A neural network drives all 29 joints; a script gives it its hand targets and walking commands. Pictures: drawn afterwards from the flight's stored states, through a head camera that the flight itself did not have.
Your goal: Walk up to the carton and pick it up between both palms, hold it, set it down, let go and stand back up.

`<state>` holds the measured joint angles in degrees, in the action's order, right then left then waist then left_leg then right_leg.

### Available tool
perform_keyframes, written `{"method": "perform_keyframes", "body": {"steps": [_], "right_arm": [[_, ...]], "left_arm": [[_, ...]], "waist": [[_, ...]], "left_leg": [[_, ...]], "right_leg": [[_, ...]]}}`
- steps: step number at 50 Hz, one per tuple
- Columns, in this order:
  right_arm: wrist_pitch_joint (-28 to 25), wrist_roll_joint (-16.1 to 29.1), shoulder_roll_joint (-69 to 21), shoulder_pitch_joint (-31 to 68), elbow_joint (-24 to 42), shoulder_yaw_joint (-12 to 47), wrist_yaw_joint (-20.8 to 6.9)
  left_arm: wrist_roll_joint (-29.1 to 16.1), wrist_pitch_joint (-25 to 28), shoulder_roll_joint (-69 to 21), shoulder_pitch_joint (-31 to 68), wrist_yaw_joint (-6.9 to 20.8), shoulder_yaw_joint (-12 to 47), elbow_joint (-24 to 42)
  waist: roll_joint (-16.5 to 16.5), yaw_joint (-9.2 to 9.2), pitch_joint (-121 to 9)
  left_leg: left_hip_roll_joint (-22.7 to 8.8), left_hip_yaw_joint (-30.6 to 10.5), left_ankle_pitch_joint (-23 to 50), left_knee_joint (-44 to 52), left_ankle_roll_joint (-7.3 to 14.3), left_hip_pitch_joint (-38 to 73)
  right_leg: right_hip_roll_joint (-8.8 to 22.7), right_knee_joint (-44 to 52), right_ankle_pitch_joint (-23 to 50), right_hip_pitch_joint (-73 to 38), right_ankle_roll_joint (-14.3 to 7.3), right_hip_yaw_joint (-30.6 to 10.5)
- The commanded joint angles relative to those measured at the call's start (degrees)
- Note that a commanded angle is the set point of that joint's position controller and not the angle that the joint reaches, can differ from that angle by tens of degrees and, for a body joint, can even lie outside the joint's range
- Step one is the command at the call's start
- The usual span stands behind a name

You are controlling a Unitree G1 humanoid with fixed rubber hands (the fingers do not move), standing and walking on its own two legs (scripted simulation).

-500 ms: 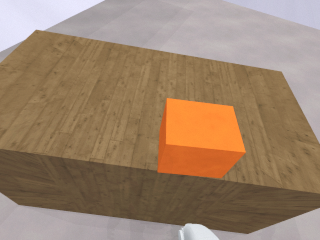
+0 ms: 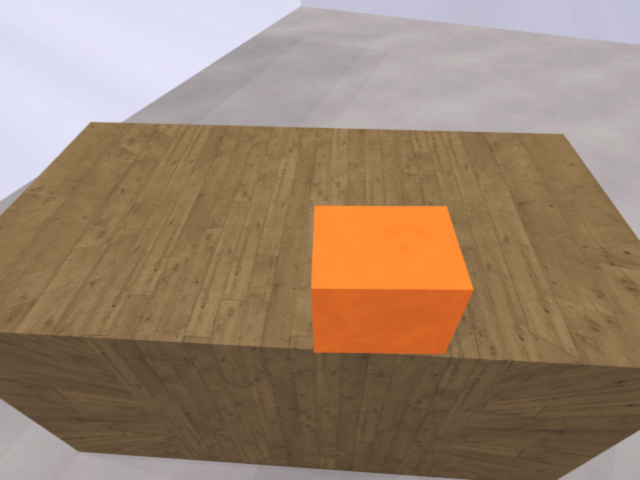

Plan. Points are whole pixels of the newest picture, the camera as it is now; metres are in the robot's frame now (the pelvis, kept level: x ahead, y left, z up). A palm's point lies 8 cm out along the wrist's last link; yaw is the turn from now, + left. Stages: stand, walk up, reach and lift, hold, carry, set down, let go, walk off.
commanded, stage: walk up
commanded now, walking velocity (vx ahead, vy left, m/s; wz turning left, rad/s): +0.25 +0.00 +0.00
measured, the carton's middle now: (379, 279) +0.42 -0.07 -0.01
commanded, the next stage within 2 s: none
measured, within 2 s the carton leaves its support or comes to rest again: neither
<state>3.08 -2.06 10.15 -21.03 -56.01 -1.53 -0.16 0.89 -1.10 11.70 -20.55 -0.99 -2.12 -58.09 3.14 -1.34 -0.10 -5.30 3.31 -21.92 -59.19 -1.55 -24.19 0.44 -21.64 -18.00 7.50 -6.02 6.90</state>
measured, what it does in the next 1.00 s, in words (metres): steps on the spot: left foot, then right foot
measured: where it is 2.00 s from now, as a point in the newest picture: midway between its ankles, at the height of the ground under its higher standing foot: outside the picture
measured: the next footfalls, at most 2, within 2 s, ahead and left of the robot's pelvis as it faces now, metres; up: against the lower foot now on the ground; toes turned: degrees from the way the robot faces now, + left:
left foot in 0.30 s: +0.09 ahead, +0.17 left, +0.00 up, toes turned +13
right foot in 0.90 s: +0.01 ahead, -0.15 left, +0.00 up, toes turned -4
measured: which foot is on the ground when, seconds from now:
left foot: up 0.00-0.28, down 0.30-0.90, up 0.92-1.00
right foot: down 0.00-0.30, up 0.32-0.88, down 0.90-1.00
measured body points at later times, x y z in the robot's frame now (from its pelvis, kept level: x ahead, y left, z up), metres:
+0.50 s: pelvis +0.04 +0.07 +0.00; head +0.05 +0.15 +0.44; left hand +0.01 +0.30 -0.19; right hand +0.07 -0.17 -0.12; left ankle +0.05 +0.16 -0.75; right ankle +0.03 -0.12 -0.64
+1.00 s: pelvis +0.02 -0.05 -0.01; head +0.01 -0.10 +0.44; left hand -0.04 +0.19 -0.14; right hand +0.04 -0.31 -0.18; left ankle +0.04 +0.13 -0.69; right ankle -0.03 -0.15 -0.75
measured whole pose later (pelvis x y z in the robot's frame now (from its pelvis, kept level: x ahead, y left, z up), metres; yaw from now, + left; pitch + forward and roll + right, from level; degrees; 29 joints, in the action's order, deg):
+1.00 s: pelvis +0.02 -0.05 -0.01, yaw +1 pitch +0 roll +4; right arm 2.9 -1.3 13.9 -17.8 -61.1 -4.6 0.6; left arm 1.0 1.4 9.3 -25.4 -0.2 -3.4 -61.3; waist -1.9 -2.6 -2.0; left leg -4.0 2.8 -21.3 -53.2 0.0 -27.0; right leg 4.1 -27.7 -20.4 7.6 0.3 2.8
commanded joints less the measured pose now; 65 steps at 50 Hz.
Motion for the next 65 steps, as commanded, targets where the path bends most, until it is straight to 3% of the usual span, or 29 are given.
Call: {"method": "perform_keyframes", "body": {"steps": [1, 9, 11, 12, 13, 15, 17, 19, 21, 26, 31, 33, 39, 40, 41, 42, 43, 44, 45, 46, 47, 48, 50, 52, 53, 55, 57, 62, 65], "right_arm": [[-2.62, 0.27, 2.66, -2.81, -1.51, -0.94, -1.53], [-2.51, 1.03, 6.57, 6.52, 1.29, -2.59, -0.61], [-3.40, 0.18, 5.33, 7.33, 0.64, -2.36, 0.17], [-4.20, 0.59, 3.98, 7.48, 1.64, -1.84, 1.49], [-5.72, 0.41, 5.35, -0.70, -0.65, -2.14, 2.46], [-6.10, -0.12, 11.36, -13.43, -5.29, -3.43, 3.62], [-3.79, 0.97, 11.11, -10.14, -4.31, -3.90, 3.61], [-3.33, 1.61, 4.73, -4.29, -2.34, -1.89, 3.82], [-3.35, 1.33, 5.38, -1.75, -1.81, -1.60, 4.13], [-4.12, 1.34, 5.68, -4.03, -3.17, -1.22, 2.92], [-3.82, 0.00, 7.48, -0.24, -1.31, -2.53, 2.69], [-4.03, -0.36, 7.58, 2.43, -0.47, -2.72, 2.90], [-3.72, -1.31, 13.64, 0.82, -0.08, -5.29, 4.12], [-3.59, -1.06, 15.51, 1.72, -0.84, -5.97, 3.42], [-2.97, -1.13, 15.67, 6.24, 0.18, -6.49, 3.29], [-2.19, -1.13, 13.54, 8.73, 1.07, -6.23, 3.26], [-1.57, -0.11, 7.29, 4.75, -2.96, -4.33, 2.57], [-1.51, 0.41, 1.20, 5.31, -1.01, -2.56, 2.13], [-1.31, 0.15, 0.96, 4.73, -0.07, -2.08, 1.68], [-1.10, 0.30, 2.65, 4.95, -1.06, -2.70, 0.54], [-1.03, 1.72, 1.51, 5.12, -0.58, -2.10, -0.26], [-1.58, 1.68, 3.14, 7.63, 0.11, -2.30, -0.86], [-1.53, 0.28, 6.10, 5.60, -3.70, -4.05, -2.01], [-0.53, 1.28, 6.69, 1.06, -4.03, -4.28, -1.25], [-0.64, 1.74, 4.84, -2.06, -5.47, -3.51, -1.49], [0.30, 2.73, 4.33, 1.30, -3.70, -3.37, -0.92], [0.52, 2.05, 3.69, 9.69, -1.00, -2.78, -1.15], [1.50, 1.14, 5.12, 7.45, -1.13, -3.06, -0.73], [0.84, 0.68, 3.44, 10.35, -0.17, -1.99, -0.56]], "left_arm": [[-0.79, 4.29, 7.44, -5.49, -0.65, -0.91, -1.56], [-0.39, 3.03, 4.32, -6.56, -0.37, -1.25, -5.40], [0.05, 2.49, 2.88, -9.77, -0.56, -0.75, -6.53], [0.12, 1.65, 2.67, -5.77, -1.19, -0.17, -5.73], [0.30, 1.87, 3.28, -5.58, -1.03, -0.82, -5.42], [0.02, 2.33, -2.29, -7.83, -0.91, 0.75, -3.19], [0.16, 0.00, 2.59, -4.75, -0.67, -0.87, -1.21], [-0.08, -1.17, 4.50, -3.02, 0.15, -2.08, -1.97], [0.37, -1.54, -1.06, -8.57, 0.89, -1.42, -3.94], [0.11, -3.03, 0.38, -2.67, 1.41, -1.87, -2.07], [0.32, -3.53, 1.27, 0.10, 1.17, -2.59, -1.24], [-0.07, -3.29, 1.28, 2.04, 1.20, -2.71, -0.09], [0.64, -2.18, 1.07, 4.26, 0.54, -3.24, 1.46], [0.15, -1.46, -0.52, -4.74, 1.44, -2.78, -1.42], [0.37, -1.25, -1.04, -7.74, 1.92, -2.91, -2.73], [-0.19, -0.96, -0.91, -12.68, 2.01, -3.47, -5.19], [0.35, 0.91, 0.97, -15.75, 1.84, -3.72, -5.11], [0.96, 2.66, 6.62, -17.85, 1.46, -4.23, -4.77], [1.07, 3.15, 9.71, -12.51, 0.75, -4.11, -3.84], [0.68, 3.38, 4.40, -8.84, 0.35, -2.13, -3.06], [0.09, 3.52, 6.62, -6.80, 0.26, -1.97, -1.71], [-1.12, 3.95, 5.58, -3.93, 0.12, -1.31, -0.21], [-0.71, 4.48, 6.42, -7.58, -0.64, -1.31, -0.89], [-0.64, 4.72, 6.72, -10.52, -2.05, -0.97, -1.30], [-0.81, 5.28, 7.34, -13.22, -1.24, -0.94, -2.00], [-1.04, 5.03, 8.10, -8.59, -1.59, -0.85, 0.78], [-0.82, 4.54, 5.58, -14.10, -1.94, -0.04, -0.46], [-0.71, 4.44, 5.02, -17.00, -3.96, 0.15, 0.52], [-0.87, 4.41, 5.26, -22.07, -4.17, 0.03, -0.79]], "waist": [[-4.73, 1.46, 9.44], [18.59, -1.20, 7.48], [10.98, -2.57, 8.97], [6.32, -0.06, 12.89], [0.16, 2.53, 5.44], [-19.29, 4.19, -1.38], [-24.28, 6.20, -6.29], [-12.21, 1.62, -2.99], [-12.26, -1.67, -0.34], [-18.09, -0.26, 5.38], [-20.05, 0.65, 5.60], [-20.40, 0.64, 7.58], [-11.54, 3.41, 0.64], [-15.27, -0.08, -6.16], [-14.49, -1.88, -2.98], [-7.21, -4.33, -0.70], [2.03, -7.11, -0.07], [24.17, -7.45, 3.27], [22.07, -3.47, 12.39], [9.81, -1.08, 15.42], [18.69, -0.02, 14.22], [18.87, -0.01, 17.71], [1.99, -1.75, 15.95], [1.15, 1.66, 8.71], [1.31, 2.52, 0.74], [2.51, 3.50, 2.23], [11.68, -1.32, 3.50], [2.94, -0.29, 0.52], [4.58, -2.73, 1.87]], "left_leg": [[-0.41, 0.84, 9.44, 4.20, -1.49, -8.93], [0.58, 6.31, 1.52, 21.44, -2.01, 1.46], [1.46, 7.25, 1.09, 27.69, -1.63, 0.35], [0.32, 4.89, 11.54, 38.96, -0.96, 0.14], [-1.63, 5.17, 28.20, 44.64, -1.57, 9.32], [-20.86, -12.25, 73.34, 34.66, 0.73, 32.00], [-25.12, -19.57, 49.91, 38.50, 9.77, 22.52], [-16.78, -8.33, 48.30, 37.62, 2.21, 23.07], [-12.67, 0.62, 56.70, 35.27, -3.48, 21.95], [-11.11, 1.47, 52.52, 38.00, -2.54, 12.69], [-13.36, -4.88, 7.44, 46.38, 5.40, 6.88], [-14.08, -6.20, 1.91, 47.81, 7.29, 5.01], [-19.10, -11.18, 4.80, 45.52, 9.78, 8.23], [-19.27, -11.17, -16.93, 47.36, 9.11, 6.52], [-17.96, -10.48, -20.03, 45.51, 8.27, -0.94], [-14.87, -6.96, -21.94, 39.56, 5.98, -7.74], [-2.68, 3.46, -21.18, 21.59, 3.85, -8.91], [4.22, 3.98, -17.88, 3.38, 2.03, -20.10], [3.03, -2.67, -8.17, -0.51, 1.61, -24.34], [0.79, -4.73, 1.16, 0.76, 1.52, -18.66], [0.97, -3.76, 2.36, 2.58, 1.95, -17.74], [-0.55, -3.19, 5.63, 2.52, 2.29, -17.06], [2.70, -2.39, 12.76, -6.75, 1.51, -17.47], [5.40, -1.86, 9.90, -6.28, -0.15, -14.45], [5.42, -2.01, 12.16, -7.88, 0.45, -12.45], [6.95, -0.64, 10.23, -5.22, 0.10, -9.84], [6.24, -0.60, 11.51, -4.01, -0.26, -8.70], [6.15, 0.24, 9.62, -1.69, -0.25, -15.36], [7.06, 0.71, 8.13, 0.86, -0.27, -18.14]], "right_leg": [[14.35, 15.77, -9.77, -0.56, -0.34, -10.65], [8.80, 11.55, -13.62, 6.13, -2.01, -3.41], [9.61, 7.36, -8.87, 2.58, -3.52, -4.37], [8.30, -4.19, 27.38, -0.02, -2.60, -2.44], [6.60, -13.89, 31.42, -0.45, 0.22, 0.19], [0.03, -29.50, -16.93, 23.20, 4.88, -1.04], [2.54, -39.54, -16.23, 19.43, 5.87, -5.55], [2.19, -40.70, -5.89, 22.71, 6.25, -9.87], [0.50, -43.41, 0.42, 22.87, 7.23, -7.24], [0.61, -45.82, 7.59, 22.01, 9.40, -6.18], [2.75, -43.06, 6.25, 22.81, 11.78, -6.56], [3.51, -36.93, 3.28, 21.22, 12.27, -6.93], [5.74, -21.23, -7.06, 12.22, 10.04, -6.31], [4.14, -19.88, -13.77, 5.10, 9.32, -3.22], [4.80, -13.87, -9.06, -2.12, 8.03, -3.42], [2.89, -6.77, -7.01, -8.99, 7.11, -1.84], [3.78, 2.04, -9.40, -13.08, 7.56, -5.84], [19.24, 12.46, -23.32, -7.93, 7.01, -30.67], [23.41, 17.14, -18.01, 1.34, 7.71, -37.73], [19.68, 15.05, -10.51, 6.05, 11.28, -26.42], [19.02, 19.36, -16.55, 6.56, 10.20, -24.69], [15.44, 20.13, -18.52, 9.63, 10.35, -19.32], [16.04, 13.15, 10.17, 2.09, 14.39, -18.55], [17.25, 0.00, 70.12, -6.54, 18.39, -11.02], [15.30, 1.30, 56.88, -10.34, 19.14, -7.68], [13.14, -1.15, 66.61, -4.93, 18.08, -3.29], [13.05, -1.27, 67.15, -2.63, 16.97, -5.27], [18.58, -1.57, 63.99, -15.30, 8.55, -10.73], [17.13, -2.11, 70.98, -19.05, 10.98, -8.90]]}}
